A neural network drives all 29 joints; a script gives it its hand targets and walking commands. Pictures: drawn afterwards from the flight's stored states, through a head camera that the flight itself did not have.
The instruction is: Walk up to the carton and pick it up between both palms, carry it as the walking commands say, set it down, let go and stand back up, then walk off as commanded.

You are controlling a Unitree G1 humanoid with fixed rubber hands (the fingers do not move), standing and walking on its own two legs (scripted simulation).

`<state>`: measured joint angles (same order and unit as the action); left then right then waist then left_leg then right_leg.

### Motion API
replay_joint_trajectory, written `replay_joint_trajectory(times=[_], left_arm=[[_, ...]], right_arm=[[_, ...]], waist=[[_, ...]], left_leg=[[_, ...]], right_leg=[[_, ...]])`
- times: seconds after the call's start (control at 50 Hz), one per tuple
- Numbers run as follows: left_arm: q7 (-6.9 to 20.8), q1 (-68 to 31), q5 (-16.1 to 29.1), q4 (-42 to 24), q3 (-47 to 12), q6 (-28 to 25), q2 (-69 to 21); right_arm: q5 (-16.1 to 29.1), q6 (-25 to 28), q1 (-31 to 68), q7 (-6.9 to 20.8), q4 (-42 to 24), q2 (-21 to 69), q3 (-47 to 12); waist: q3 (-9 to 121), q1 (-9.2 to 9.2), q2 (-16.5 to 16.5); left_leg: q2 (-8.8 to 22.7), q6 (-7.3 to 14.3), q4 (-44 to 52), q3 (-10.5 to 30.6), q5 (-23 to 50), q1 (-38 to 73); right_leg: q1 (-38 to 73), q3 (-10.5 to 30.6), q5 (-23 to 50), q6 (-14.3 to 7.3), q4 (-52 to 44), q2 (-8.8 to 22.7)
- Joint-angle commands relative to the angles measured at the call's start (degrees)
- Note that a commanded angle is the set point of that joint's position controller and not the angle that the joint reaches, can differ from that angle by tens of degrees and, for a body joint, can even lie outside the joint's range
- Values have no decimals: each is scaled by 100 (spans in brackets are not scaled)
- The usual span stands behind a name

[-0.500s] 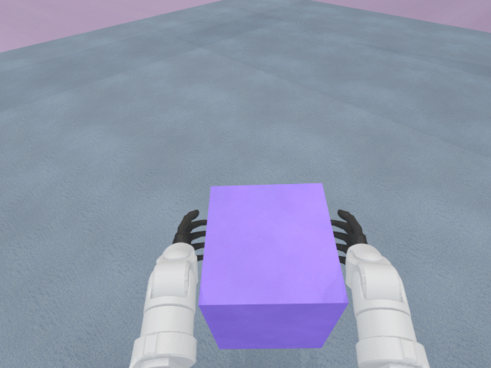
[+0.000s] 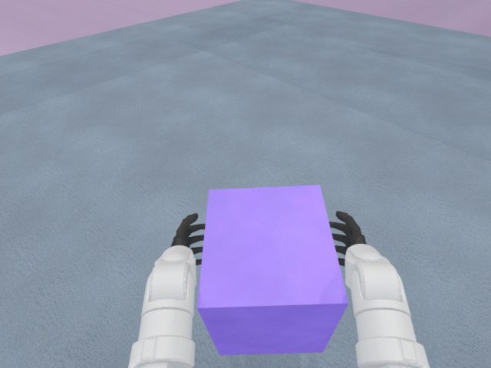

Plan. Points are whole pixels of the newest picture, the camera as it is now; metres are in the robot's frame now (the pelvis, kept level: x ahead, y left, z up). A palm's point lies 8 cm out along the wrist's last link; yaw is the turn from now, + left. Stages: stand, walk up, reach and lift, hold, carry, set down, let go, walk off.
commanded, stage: reach and lift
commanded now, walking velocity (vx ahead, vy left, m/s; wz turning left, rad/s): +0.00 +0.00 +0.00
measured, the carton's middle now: (267, 273) +0.31 +0.00 -0.03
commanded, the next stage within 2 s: hold in 0.42 s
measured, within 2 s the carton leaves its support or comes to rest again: neither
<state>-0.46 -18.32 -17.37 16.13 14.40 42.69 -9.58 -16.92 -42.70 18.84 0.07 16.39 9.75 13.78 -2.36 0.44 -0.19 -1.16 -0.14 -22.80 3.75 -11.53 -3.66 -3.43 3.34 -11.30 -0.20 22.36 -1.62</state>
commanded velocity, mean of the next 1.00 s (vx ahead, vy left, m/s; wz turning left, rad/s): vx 0.00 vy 0.00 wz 0.00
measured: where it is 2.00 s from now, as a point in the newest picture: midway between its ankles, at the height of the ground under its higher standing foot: outside the picture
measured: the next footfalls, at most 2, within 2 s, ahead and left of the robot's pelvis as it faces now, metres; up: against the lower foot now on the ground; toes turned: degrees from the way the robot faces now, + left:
left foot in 1.60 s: +0.21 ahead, +0.05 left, +0.00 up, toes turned +11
right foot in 1.98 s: +0.52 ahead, -0.26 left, +0.00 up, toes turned -11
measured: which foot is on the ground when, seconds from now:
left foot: down 0.00-1.00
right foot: down 0.00-1.00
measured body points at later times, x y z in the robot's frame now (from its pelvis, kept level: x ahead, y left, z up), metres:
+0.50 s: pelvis +0.00 +0.00 +0.00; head -0.05 +0.00 +0.45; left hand +0.30 +0.15 +0.04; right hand +0.30 -0.14 +0.04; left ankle +0.02 +0.12 -0.74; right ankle +0.02 -0.12 -0.74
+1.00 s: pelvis -0.01 +0.00 +0.00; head -0.06 +0.00 +0.45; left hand +0.29 +0.15 +0.04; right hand +0.29 -0.14 +0.04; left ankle +0.02 +0.12 -0.74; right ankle +0.02 -0.12 -0.74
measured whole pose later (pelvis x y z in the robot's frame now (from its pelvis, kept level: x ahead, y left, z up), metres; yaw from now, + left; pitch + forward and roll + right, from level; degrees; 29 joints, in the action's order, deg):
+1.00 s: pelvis -0.01 +0.00 +0.00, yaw +0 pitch -8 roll +0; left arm -0.7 -16.8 -16.7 15.4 12.5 43.9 -9.2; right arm -16.2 -43.9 16.7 -0.2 15.1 9.2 12.2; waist -1.6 -0.1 0.0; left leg -1.4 0.0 -23.4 3.8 -11.0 -4.1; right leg -3.7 3.4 -10.7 0.0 22.7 -1.5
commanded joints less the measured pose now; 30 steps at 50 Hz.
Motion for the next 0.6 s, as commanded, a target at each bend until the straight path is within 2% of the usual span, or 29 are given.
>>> replay_joint_trajectory(times=[0.0, 0.24, 0.58], left_arm=[[1325, -2966, 1547, -386, -3132, -228, -5301], [1292, -2595, 1621, -643, -3229, -173, -5289], [1340, -2758, 1644, -562, -3206, -171, -5287]], right_arm=[[1457, 216, 2831, 1210, -313, 5333, -2991], [1522, 155, 2505, 1211, -614, 5263, -3119], [1555, 134, 2608, 1251, -520, 5339, -3101]], waist=[[1643, -22, 57], [1599, -51, 49], [1450, -55, 32]], left_leg=[[-324, -32, 315, 87, 993, 300], [-340, -41, 348, 149, 1171, 361], [-335, 7, 342, 108, 576, 152]], right_leg=[[407, 149, 1047, 32, -280, -276], [443, 155, 1185, 25, -293, -306], [276, 146, 573, 0, -333, -287]])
